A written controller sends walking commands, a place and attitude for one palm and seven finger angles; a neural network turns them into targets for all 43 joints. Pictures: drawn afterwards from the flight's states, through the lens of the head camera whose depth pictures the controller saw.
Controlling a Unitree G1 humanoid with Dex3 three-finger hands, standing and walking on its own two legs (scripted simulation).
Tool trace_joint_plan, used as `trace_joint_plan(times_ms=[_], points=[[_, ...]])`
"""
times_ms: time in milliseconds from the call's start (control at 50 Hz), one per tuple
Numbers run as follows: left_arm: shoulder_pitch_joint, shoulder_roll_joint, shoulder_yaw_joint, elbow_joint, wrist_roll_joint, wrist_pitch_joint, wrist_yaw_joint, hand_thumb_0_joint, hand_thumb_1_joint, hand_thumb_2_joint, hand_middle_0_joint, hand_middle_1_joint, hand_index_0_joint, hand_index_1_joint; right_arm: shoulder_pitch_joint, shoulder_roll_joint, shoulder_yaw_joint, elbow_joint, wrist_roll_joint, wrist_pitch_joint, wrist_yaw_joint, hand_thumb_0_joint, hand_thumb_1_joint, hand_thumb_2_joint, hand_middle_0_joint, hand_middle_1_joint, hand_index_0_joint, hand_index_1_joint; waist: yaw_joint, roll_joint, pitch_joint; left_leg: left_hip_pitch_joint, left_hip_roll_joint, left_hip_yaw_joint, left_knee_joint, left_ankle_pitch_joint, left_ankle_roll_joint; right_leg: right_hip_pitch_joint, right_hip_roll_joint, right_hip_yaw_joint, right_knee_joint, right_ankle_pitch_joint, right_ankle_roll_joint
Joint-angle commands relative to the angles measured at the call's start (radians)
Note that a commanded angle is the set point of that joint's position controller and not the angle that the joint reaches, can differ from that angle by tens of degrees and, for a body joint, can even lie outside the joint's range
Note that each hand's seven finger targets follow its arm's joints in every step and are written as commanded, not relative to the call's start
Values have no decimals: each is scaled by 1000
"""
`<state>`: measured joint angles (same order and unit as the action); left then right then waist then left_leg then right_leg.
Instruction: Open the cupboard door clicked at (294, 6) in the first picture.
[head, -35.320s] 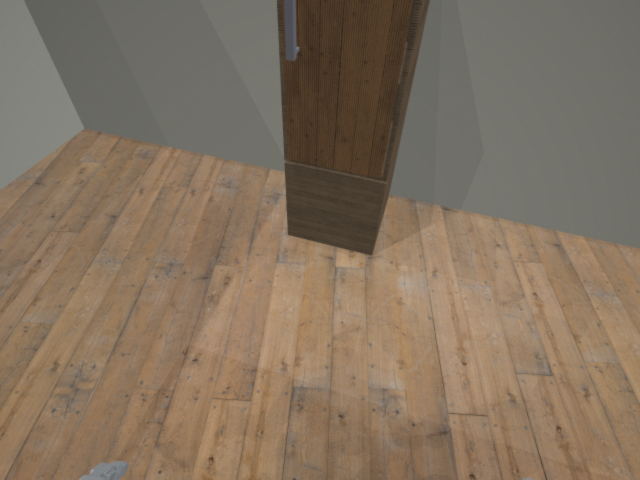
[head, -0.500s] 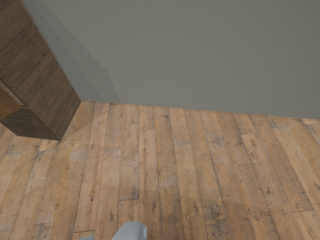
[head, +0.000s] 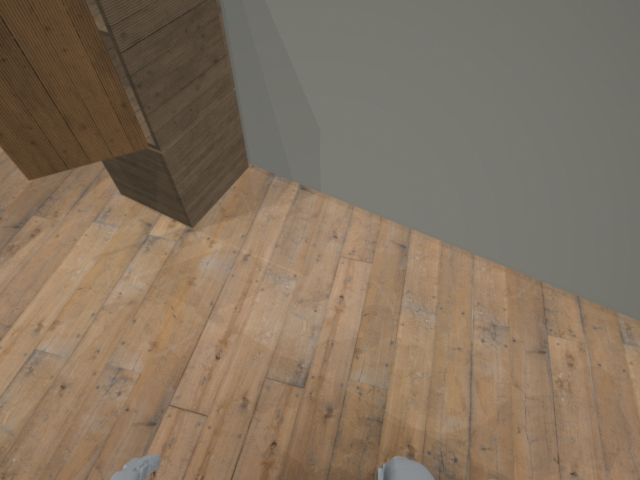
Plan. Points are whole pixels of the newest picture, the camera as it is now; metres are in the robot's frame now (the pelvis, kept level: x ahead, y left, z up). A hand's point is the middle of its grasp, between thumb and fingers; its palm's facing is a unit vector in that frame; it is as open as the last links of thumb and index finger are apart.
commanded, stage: turn to face it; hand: left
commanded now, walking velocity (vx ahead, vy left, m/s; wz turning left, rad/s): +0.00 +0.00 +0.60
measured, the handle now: out of the picture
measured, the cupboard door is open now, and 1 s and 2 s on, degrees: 54 54 54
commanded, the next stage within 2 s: take the last steps up to it in 0.60 s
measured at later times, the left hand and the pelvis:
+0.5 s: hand out of the picture +0.00 +0.14 -0.16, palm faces +0.36 -0.89 -0.27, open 7.3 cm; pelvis +0.01 -0.06 +0.00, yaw +19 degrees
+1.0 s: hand out of the picture -0.02 +0.15 -0.16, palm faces +0.48 -0.84 -0.25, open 7.4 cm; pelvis +0.02 -0.05 -0.01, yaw +27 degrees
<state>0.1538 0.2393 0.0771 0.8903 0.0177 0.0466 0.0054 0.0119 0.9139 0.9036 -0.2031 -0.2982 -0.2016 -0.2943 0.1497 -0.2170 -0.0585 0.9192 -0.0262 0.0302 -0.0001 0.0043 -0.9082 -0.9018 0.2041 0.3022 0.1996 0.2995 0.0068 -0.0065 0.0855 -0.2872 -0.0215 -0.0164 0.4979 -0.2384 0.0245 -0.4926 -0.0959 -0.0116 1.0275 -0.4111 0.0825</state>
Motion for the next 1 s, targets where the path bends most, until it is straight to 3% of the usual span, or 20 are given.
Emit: trace_joint_plan(times_ms=[0, 80, 100, 120, 140, 160, 260, 480, 540, 560, 580, 600, 620, 660, 700, 860, 920, 940, 960, 980], points=[[-13, 53, 10, -88, -1, -23, 5, 0, 900, 900, -200, -300, -200, -300, 27, -202, -57, -61, -5, -9, -7, 0, -900, -900, 200, 300, 200, 300, -32, 169, -125, 97, 225, -239, -124, 308, 134, 54, 39, -27, -180, -23, 1], [76, 64, 16, -72, -9, -42, 10, 0, 900, 900, -200, -300, -200, -300, -17, -194, -63, -77, 3, -2, -6, 0, -900, -900, 200, 300, 200, 300, 17, 175, -159, -24, 175, -276, -23, 317, 88, 312, 75, -42, -505, 134, -15], [127, 105, 25, -62, -5, -54, 15, 0, 900, 900, -200, -300, -200, -300, -19, -162, -60, -83, 12, -4, -3, 0, -900, -900, 200, 300, 200, 300, 44, 66, -187, -119, 117, -235, 58, 188, 36, 463, 3, 20, -650, 226, -29], [159, 209, 46, -54, 12, -63, 26, 0, 900, 900, -200, -300, -200, -300, -5, -92, -50, -99, 22, -6, 3, 0, -900, -900, 200, 300, 200, 300, 57, -241, -206, -310, -34, -56, 300, -173, -48, 600, -277, 288, -722, 333, -116], [151, 233, 40, -56, 8, -60, 29, 0, 900, 900, -200, -300, -200, -300, -25, -117, -55, -107, 15, -2, 3, 0, -900, -900, 200, 300, 200, 300, 58, -292, -180, -326, -39, -28, 556, -409, -64, 484, -433, 373, -722, 490, -227], [108, 182, 28, -66, 3, -58, 34, 0, 900, 900, -200, -300, -200, -300, -16, -123, -58, -95, 9, 5, 6, 0, -900, -900, 200, 300, 200, 300, 31, -185, -146, -310, 0, -75, 674, -348, -60, 421, -396, 272, -703, 529, -247], [44, 95, 4, -74, -2, -66, 32, 0, 900, 900, -200, -300, -200, -300, 1, -82, -43, -31, 11, 32, 25, 0, -900, -900, 200, 300, 200, 300, -21, -178, -101, -315, 42, -1, 738, -143, -96, 424, -222, -28, -655, 684, -158], [187, 140, 27, 4, 16, -67, 27, 0, 900, 900, -200, -300, -200, -300, -98, -34, -9, -43, 17, 14, 22, 0, -900, -900, 200, 300, 200, 300, 44, -204, -110, -148, 29, 112, 261, -218, -61, 495, -283, -93, -572, 843, -197], [146, 151, 30, 13, 4, -68, 21, 0, 900, 900, -200, -300, -200, -300, -4, -65, -11, -18, 11, -3, 16, 0, -900, -900, 200, 300, 200, 300, -24, -161, -142, 85, 10, 134, -9, -14, -37, 384, -252, -152, -439, 778, -140], [133, 131, 24, 8, -4, -64, 15, 0, 900, 900, -200, -300, -200, -300, 50, -118, -23, -2, 6, -12, 14, 0, -900, -900, 200, 300, 200, 300, -57, -32, -183, 247, 85, 68, -87, 182, -9, 267, -209, -189, -298, 615, -91], [120, 59, 6, -25, -14, -59, 9, 0, 900, 900, -200, -300, -200, -300, 120, -226, -49, 8, -3, -22, 5, 0, -900, -900, 200, 300, 200, 300, -92, 276, -220, 387, 354, -293, -106, 598, 126, 10, -59, -202, -81, -34, -24], [69, 48, -8, -48, -10, -42, 19, 0, 900, 900, -200, -300, -200, -300, 139, -259, -50, 17, 5, -8, -10, 0, -900, -900, 200, 300, 200, 300, -97, 284, -220, 323, 441, -321, -104, 800, 222, -14, -27, -65, 26, -269, -27], [65, 68, -2, -52, -4, -31, 24, 0, 900, 900, -200, -300, -200, -300, 112, -239, -41, 8, 2, -4, -11, 0, -900, -900, 200, 300, 200, 300, -82, 164, -188, 246, 435, -237, -108, 632, 237, 10, -34, -24, 80, -246, -44], [65, 64, 6, -4, 0, -19, 16, 0, 900, 900, -200, -300, -200, -300, 2, -177, -25, -23, 1, -13, -27, 0, -900, -900, 200, 300, 200, 300, -38, 249, -116, 131, 334, -202, -153, 434, 184, -4, -38, 4, 91, -131, -32], [105, 45, 6, 27, 3, -11, 6, 0, 900, 900, -200, -300, -200, -300, -24, -151, -12, -28, 0, -16, -29, 0, -900, -900, 200, 300, 200, 300, -7, 163, -69, 67, 282, -152, -193, 292, 153, 20, -18, 0, 89, -51, -34], [71, 15, -1, 9, 9, -45, -20, 0, 900, 900, -200, -300, -200, -300, 61, -161, -25, -2, -6, -28, -10, 0, -900, -900, 200, 300, 200, 300, -17, 156, -56, 42, 226, -204, -243, -210, 154, 103, 30, -94, -239, -66, -48], [213, 5, 8, 57, 10, -61, -20, 0, 900, 900, -200, -300, -200, -300, 26, -141, -29, -5, -1, -23, -6, 0, -900, -900, 200, 300, 200, 300, 56, 99, -74, -126, 155, -161, -122, -319, 110, 396, 63, -123, -509, 53, -52], [293, 47, 19, 79, 17, -70, -13, 0, 900, 900, -200, -300, -200, -300, 21, -100, -25, -13, 7, -26, -2, 0, -900, -900, 200, 300, 200, 300, 96, -48, -74, -275, 66, -79, 44, -344, 61, 550, -22, -22, -642, -14, -69], [355, 156, 40, 93, 30, -76, 2, 0, 900, 900, -200, -300, -200, -300, 7, -28, -11, -40, 17, -31, 6, 0, -900, -900, 200, 300, 200, 300, 131, -373, -72, -499, -44, 54, 357, -356, -5, 669, -319, 368, -824, -262, -163], [344, 169, 37, 81, 11, -76, 11, 0, 900, 900, -200, -300, -200, -300, -78, -90, -20, -68, -6, -25, 12, 0, -900, -900, 200, 300, 200, 300, 134, -289, 19, -530, 7, -33, 562, -324, -16, 488, -445, 544, -930, -353, -223]])
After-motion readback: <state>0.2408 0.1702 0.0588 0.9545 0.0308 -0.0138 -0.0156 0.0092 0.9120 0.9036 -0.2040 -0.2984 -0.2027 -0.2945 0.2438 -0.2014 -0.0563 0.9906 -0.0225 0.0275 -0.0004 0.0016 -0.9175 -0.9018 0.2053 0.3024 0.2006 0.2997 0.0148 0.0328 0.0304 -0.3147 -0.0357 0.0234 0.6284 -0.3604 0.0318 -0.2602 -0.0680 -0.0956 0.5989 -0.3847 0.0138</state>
